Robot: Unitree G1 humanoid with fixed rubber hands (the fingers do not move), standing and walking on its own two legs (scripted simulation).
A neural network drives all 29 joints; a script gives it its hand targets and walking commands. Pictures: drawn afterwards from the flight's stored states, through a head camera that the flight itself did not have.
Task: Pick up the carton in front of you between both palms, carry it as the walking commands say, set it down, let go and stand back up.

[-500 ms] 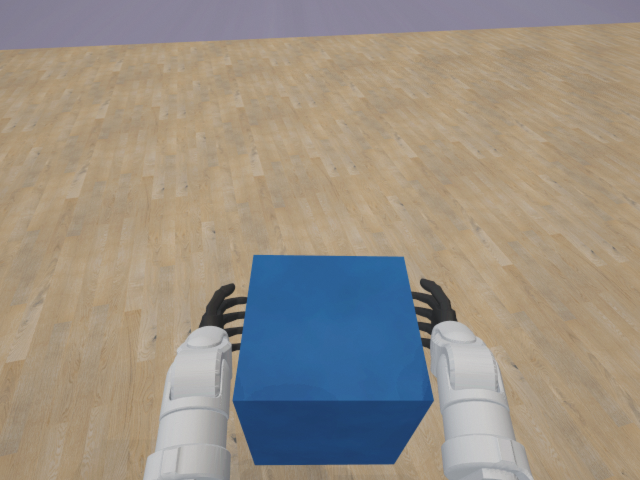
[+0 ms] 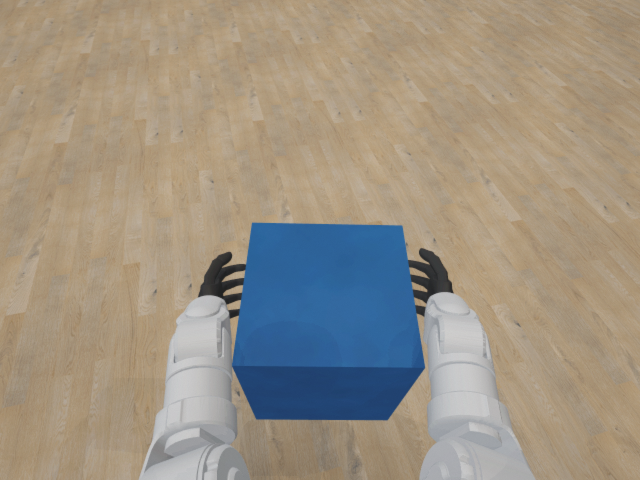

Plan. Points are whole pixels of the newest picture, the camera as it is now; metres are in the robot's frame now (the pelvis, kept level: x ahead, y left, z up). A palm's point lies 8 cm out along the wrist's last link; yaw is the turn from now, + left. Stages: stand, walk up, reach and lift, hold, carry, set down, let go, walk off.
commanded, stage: set down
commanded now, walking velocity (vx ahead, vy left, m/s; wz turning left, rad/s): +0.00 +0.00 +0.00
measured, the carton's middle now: (324, 328) +0.33 +0.01 -0.06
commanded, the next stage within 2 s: none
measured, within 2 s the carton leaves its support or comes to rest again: neither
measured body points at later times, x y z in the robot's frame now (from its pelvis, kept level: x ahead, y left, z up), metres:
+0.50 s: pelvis -0.03 -0.01 -0.11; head +0.18 +0.01 +0.29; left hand +0.38 +0.18 -0.19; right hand +0.39 -0.12 -0.18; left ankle +0.04 +0.11 -0.73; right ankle +0.02 -0.13 -0.73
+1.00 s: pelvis -0.06 +0.00 -0.24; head +0.21 +0.03 +0.12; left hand +0.41 +0.20 -0.35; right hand +0.42 -0.10 -0.34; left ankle +0.04 +0.11 -0.73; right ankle +0.02 -0.13 -0.73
